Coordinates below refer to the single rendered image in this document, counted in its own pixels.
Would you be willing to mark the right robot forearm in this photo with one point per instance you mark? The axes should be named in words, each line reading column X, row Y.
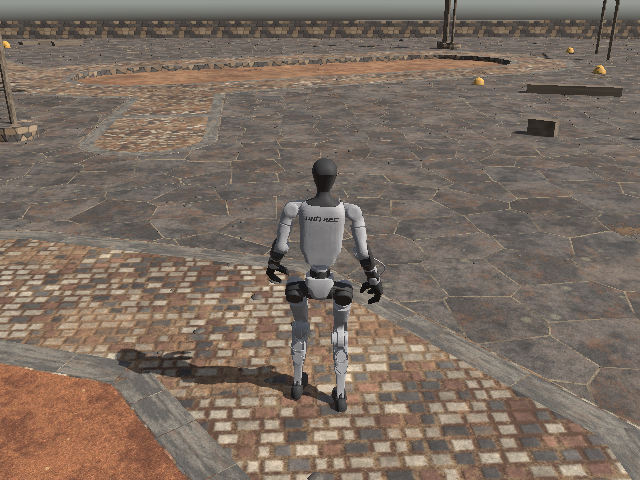
column 370, row 269

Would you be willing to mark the robot left hand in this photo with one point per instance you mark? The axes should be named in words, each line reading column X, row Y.
column 272, row 276

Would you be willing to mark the left robot forearm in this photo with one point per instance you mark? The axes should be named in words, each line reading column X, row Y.
column 275, row 258

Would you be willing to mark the robot right hand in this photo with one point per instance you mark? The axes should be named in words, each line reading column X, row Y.
column 376, row 289

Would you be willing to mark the right robot thigh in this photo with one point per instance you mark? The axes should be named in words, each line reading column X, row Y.
column 342, row 300

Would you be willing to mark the robot left upper arm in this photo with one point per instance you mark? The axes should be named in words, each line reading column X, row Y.
column 291, row 210

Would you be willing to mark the robot left shin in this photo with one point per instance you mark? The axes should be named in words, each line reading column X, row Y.
column 298, row 352

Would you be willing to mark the robot right upper arm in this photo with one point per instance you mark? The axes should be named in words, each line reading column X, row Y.
column 354, row 213

